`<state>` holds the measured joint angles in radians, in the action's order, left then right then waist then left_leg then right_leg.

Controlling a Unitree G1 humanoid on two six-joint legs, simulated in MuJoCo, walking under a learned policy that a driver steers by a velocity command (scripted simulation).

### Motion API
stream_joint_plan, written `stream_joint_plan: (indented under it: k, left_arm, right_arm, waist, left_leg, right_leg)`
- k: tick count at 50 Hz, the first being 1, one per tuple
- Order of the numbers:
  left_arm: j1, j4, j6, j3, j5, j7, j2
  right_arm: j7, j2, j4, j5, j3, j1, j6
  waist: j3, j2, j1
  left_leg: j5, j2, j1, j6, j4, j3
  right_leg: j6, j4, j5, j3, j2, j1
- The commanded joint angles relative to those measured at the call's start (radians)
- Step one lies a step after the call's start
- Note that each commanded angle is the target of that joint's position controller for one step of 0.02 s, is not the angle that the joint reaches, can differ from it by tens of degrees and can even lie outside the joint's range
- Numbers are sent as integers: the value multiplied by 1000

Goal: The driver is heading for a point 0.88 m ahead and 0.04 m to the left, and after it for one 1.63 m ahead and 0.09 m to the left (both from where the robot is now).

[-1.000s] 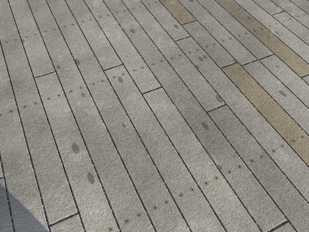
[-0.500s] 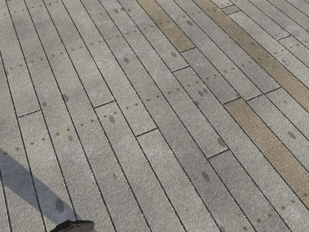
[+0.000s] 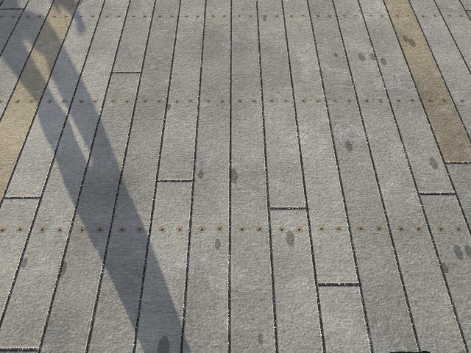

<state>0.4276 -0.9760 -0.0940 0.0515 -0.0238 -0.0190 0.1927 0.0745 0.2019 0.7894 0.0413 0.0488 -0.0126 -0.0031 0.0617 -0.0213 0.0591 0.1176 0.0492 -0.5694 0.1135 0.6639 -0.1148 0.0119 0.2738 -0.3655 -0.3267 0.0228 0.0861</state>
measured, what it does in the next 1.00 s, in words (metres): walks ahead: left foot, then right foot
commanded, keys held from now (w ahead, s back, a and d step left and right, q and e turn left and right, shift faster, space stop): w+q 0.28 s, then w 0.54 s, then w+e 0.18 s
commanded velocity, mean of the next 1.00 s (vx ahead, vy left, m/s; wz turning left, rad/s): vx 0.50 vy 0.00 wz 0.26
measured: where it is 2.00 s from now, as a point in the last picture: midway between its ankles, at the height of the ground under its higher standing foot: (210, 216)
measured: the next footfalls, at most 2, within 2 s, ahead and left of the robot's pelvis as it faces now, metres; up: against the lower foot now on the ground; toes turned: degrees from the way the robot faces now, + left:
left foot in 0.06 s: +0.18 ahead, +0.08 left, +0.00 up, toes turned +8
right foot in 0.64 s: +0.54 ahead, +0.00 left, +0.00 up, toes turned +14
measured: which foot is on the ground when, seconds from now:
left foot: up 0.00-0.04, down 0.06-0.64, up 0.66-1.00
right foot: down 0.00-0.08, up 0.10-0.62, down 0.64-1.00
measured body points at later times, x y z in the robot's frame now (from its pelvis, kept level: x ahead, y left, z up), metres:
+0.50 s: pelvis +0.26 +0.05 +0.01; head +0.29 +0.07 +0.46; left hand +0.39 +0.32 -0.10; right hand +0.30 -0.23 -0.11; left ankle +0.14 +0.07 -0.73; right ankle +0.46 -0.06 -0.68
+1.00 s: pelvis +0.54 +0.08 +0.01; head +0.57 +0.08 +0.46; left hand +0.44 +0.31 -0.12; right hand +0.76 -0.10 -0.10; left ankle +0.63 +0.27 -0.68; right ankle +0.50 -0.01 -0.73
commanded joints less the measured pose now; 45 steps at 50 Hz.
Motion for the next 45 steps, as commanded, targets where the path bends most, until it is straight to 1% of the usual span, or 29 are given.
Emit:
stream_joint_plan:
  k: [1, 2, 3, 4, 5, 6, 7, 8, 9, 10, 11, 13, 15, 20, 26, 27, 29, 30, 31, 32, 33, 34, 35, 36, 37, 39, 41, 43, 45]
  left_arm:
    - [20, 34, 15, 43, 0, -11, 202]
    - [15, 39, 26, 46, 2, -9, 215]
    - [0, 54, 33, 45, 5, -4, 214]
    - [18, 107, 32, 25, 14, 4, 124]
    - [-40, 184, 21, 29, 15, 20, 129]
    - [-174, 209, 13, 34, 7, 24, 165]
    - [-180, 213, 0, 25, 17, 27, 145]
    - [-151, 191, -2, 25, 13, 24, 140]
    - [-133, 187, 14, 26, -7, 23, 140]
    - [-105, 179, 34, 24, -22, 26, 135]
    - [-105, 183, 50, 25, -28, 30, 131]
    - [-142, 200, 67, 22, -27, 36, 120]
    - [-222, 229, 73, 20, -25, 39, 121]
    - [-374, 275, 69, 11, -19, 47, 121]
    - [-523, 336, 50, -7, -6, 59, 119]
    - [-514, 339, 46, -6, -5, 59, 125]
    - [-402, 310, 39, 3, -1, 48, 147]
    - [-295, 276, 34, 14, 2, 36, 170]
    - [-142, 231, 26, 24, -1, 23, 185]
    - [16, 205, 20, 39, -24, 6, 246]
    - [51, 195, 23, 66, -42, 12, 350]
    - [-17, 193, 35, 52, 2, 28, 267]
    - [-123, 209, 36, 36, 11, 31, 201]
    - [-164, 209, 30, 23, 5, 36, 153]
    - [-166, 196, 23, 16, 2, 33, 138]
    - [-143, 164, 9, 9, 7, 31, 129]
    - [-101, 138, -6, 13, 15, 35, 147]
    - [-64, 117, -8, 14, 22, 37, 157]
    - [-28, 101, -3, 14, 25, 35, 157]
  right_arm:
    - [-11, 83, -50, 5, 26, -44, -12]
    - [-19, 103, -21, 5, 39, -150, -19]
    - [-33, 142, 30, 15, 59, -309, -28]
    - [-47, 249, 37, 24, 88, -379, -34]
    - [-52, 325, 10, -6, 102, -374, -22]
    - [-61, 294, 20, -16, 95, -367, -11]
    - [-67, 246, 25, -26, 82, -317, -13]
    - [-69, 201, 20, -29, 70, -265, -21]
    - [-73, 177, 17, -39, 61, -235, -29]
    - [-73, 161, 10, -42, 53, -220, -40]
    - [-71, 160, 11, -45, 51, -234, -52]
    - [-68, 186, 20, -47, 55, -276, -63]
    - [-67, 194, 29, -44, 55, -327, -65]
    - [-72, 174, 60, -43, 42, -442, -72]
    - [-89, 183, 89, -25, 30, -509, -74]
    - [-92, 191, 92, -23, 31, -501, -75]
    - [-96, 211, 89, -20, 32, -455, -79]
    - [-94, 223, 93, -15, 34, -444, -80]
    - [-90, 226, 93, -19, 33, -423, -80]
    - [-85, 183, 68, -26, 20, -428, -85]
    - [-80, 89, 65, -65, 6, -575, -82]
    - [-85, 174, 78, -26, 17, -529, -79]
    - [-80, 173, 60, -22, 19, -441, -77]
    - [-73, 158, 48, -19, 12, -382, -79]
    - [-66, 146, 44, -15, 11, -363, -71]
    - [-53, 123, 50, -3, 4, -386, -50]
    - [-45, 110, 46, 1, 0, -369, -42]
    - [-41, 104, 13, 6, -6, -272, -39]
    - [-40, 96, -21, 4, -13, -174, -40]
  waist:
    - [-39, 131, -73]
    - [-104, 125, -114]
    - [-195, 73, -186]
    - [-299, -86, -179]
    - [-357, -178, -154]
    - [-231, -21, -174]
    - [-128, -2, -135]
    - [-75, 43, -84]
    - [-61, 39, -49]
    - [-75, 22, -29]
    - [-84, 18, -23]
    - [-75, 12, -27]
    - [-47, -5, -52]
    - [-24, -34, -114]
    - [19, -48, -155]
    - [23, -53, -143]
    - [-11, -66, -81]
    - [-67, -67, -36]
    - [-148, -39, 40]
    - [-267, 42, 92]
    - [-372, 288, 18]
    - [-305, 157, 1]
    - [-139, 82, -33]
    - [-77, 26, -39]
    - [-45, 42, -57]
    - [-48, 88, -86]
    - [-49, 89, -91]
    - [-19, 85, -78]
    - [2, 79, -58]
  left_leg:
    - [136, -96, 116, 57, -48, -64]
    - [149, -135, 236, 81, -92, -64]
    - [117, -134, 469, 114, -171, -10]
    - [220, 137, 769, 196, -194, 362]
    - [173, 312, 897, 316, -363, 868]
    - [102, 279, 831, 275, -393, 722]
    - [-7, 252, 698, 244, -397, 591]
    - [-133, 193, 580, 199, -409, 496]
    - [-212, 145, 504, 177, -418, 429]
    - [-256, 116, 463, 168, -425, 390]
    - [-301, 100, 450, 171, -428, 378]
    - [-307, 76, 429, 166, -445, 360]
    - [-284, 67, 443, 149, -467, 362]
    - [-366, 69, 566, 89, -471, 349]
    - [-477, 106, 683, 84, -438, 345]
    - [-519, 117, 690, 80, -427, 345]
    - [-743, 116, 671, 50, -342, 319]
    - [-866, 102, 674, 39, -223, 306]
    - [-839, 66, 622, 25, -39, 272]
    - [-536, 16, 446, 14, 231, 246]
    - [272, -188, 108, -37, 607, 168]
    - [353, -154, 11, -19, 687, 246]
    - [268, -97, -19, -21, 664, 243]
    - [219, -62, -5, -23, 609, 229]
    - [203, -35, 17, -26, 559, 216]
    - [181, -13, 80, -43, 496, 191]
    - [155, 4, 51, -58, 455, 162]
    - [93, 35, -20, -82, 375, 130]
    - [26, 45, -63, -111, 259, 110]
  right_leg:
    - [-121, 179, 1070, 53, 271, 37]
    - [-116, 348, 1079, 47, 268, 18]
    - [-85, 593, 912, 30, 247, -112]
    - [-40, 915, 295, 42, 174, -456]
    - [8, 1170, -202, 208, -27, -760]
    - [-3, 1164, -95, 324, 36, -877]
    - [-11, 1087, 4, 327, 74, -858]
    - [-12, 990, 44, 335, 105, -785]
    - [-3, 938, 49, 342, 117, -720]
    - [7, 906, 55, 346, 122, -666]
    - [17, 889, 55, 339, 116, -653]
    - [33, 831, 102, 327, 108, -678]
    - [43, 755, 178, 319, 105, -742]
    - [26, 554, 342, 310, 85, -817]
    - [-31, 352, 351, 275, 28, -784]
    - [-48, 322, 328, 274, 17, -748]
    - [-87, 271, 252, 262, -33, -566]
    - [-106, 255, 212, 252, -69, -443]
    - [-130, 191, 261, 258, -61, -252]
    - [-177, 191, 175, 453, 125, -3]
    - [-335, 110, 170, 958, 405, 231]
    - [-332, 11, 77, 1079, 381, 132]
    - [-308, -6, 49, 893, 347, -25]
    - [-281, -36, 128, 774, 295, -126]
    - [-252, -56, 208, 679, 249, -186]
    - [-224, -91, 324, 573, 198, -250]
    - [-232, -115, 395, 523, 186, -246]
    - [-243, -146, 404, 503, 169, -240]
    - [-241, -155, 425, 485, 146, -227]
Keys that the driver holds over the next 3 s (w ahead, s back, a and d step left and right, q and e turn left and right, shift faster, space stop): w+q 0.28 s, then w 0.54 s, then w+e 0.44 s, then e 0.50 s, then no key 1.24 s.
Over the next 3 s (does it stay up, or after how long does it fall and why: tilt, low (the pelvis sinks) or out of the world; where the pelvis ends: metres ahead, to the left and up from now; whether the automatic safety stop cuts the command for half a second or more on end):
stays up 0.85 0.16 0.01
